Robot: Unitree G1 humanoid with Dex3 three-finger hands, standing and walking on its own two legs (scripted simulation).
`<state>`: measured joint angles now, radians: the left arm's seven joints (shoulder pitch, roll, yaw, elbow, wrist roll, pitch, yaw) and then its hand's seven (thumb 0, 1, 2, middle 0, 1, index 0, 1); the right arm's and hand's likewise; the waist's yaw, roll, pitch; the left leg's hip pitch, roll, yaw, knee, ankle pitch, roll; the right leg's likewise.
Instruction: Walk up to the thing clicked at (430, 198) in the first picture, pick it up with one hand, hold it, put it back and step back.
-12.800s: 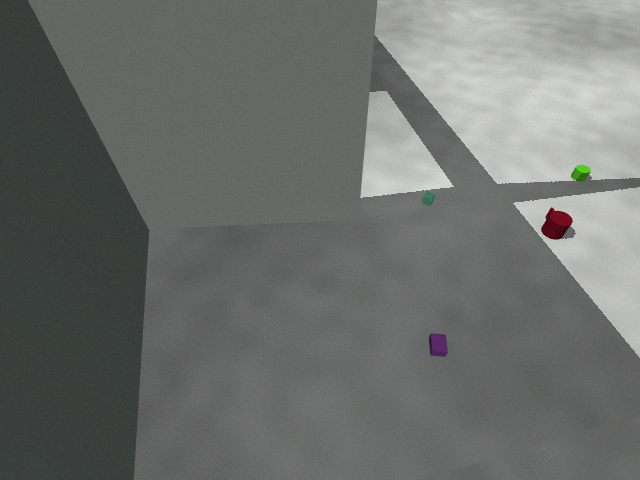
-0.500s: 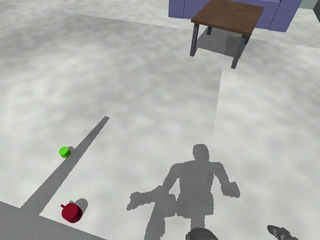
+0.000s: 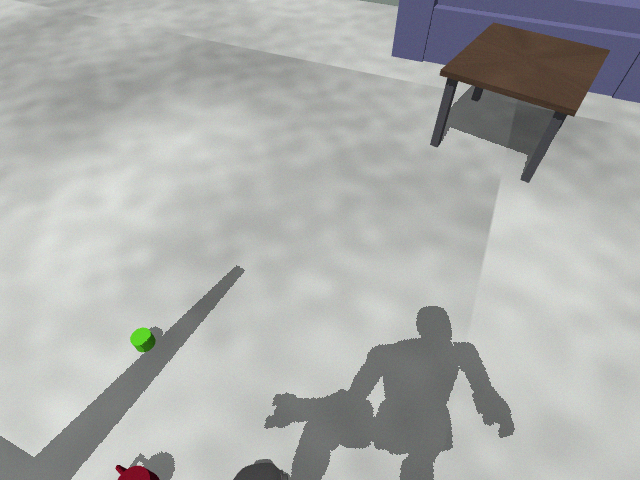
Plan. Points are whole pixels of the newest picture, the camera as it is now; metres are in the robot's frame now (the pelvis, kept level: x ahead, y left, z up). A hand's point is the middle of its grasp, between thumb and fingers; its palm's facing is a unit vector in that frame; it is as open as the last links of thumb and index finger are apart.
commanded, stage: walk up
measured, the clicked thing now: out of the picture -0.05 +0.95 -0.74
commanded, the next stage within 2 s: stand in 1.82 s
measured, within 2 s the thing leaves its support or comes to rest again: neither
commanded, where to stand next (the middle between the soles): +0.32 -0.03 m, yaw +32 degrees
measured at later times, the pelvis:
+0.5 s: pelvis +0.18 -0.04 -0.01, yaw +15 degrees
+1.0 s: pelvis +0.24 -0.06 -0.02, yaw +27 degrees
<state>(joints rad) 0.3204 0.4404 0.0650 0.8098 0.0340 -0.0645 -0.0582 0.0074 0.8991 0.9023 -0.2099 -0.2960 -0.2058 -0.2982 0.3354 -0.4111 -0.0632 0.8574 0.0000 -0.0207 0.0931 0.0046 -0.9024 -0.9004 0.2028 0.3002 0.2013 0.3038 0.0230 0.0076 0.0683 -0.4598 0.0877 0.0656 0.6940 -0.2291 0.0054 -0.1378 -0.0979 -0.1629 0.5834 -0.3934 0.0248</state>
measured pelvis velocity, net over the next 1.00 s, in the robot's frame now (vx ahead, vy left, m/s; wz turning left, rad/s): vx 0.24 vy -0.06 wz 0.47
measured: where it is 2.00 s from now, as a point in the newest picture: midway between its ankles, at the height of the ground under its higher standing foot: (350, 477)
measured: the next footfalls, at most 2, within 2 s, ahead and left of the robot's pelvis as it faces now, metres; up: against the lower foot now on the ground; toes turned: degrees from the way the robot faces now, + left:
left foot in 0.04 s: +0.15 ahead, +0.13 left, +0.00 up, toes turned +7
right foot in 0.44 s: +0.35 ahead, -0.16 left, +0.00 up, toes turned +29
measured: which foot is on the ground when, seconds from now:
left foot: up 0.00-0.02, down 0.04-0.46, up 0.48-0.76, down 0.78-1.00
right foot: down 0.00-0.06, up 0.08-0.42, down 0.44-1.00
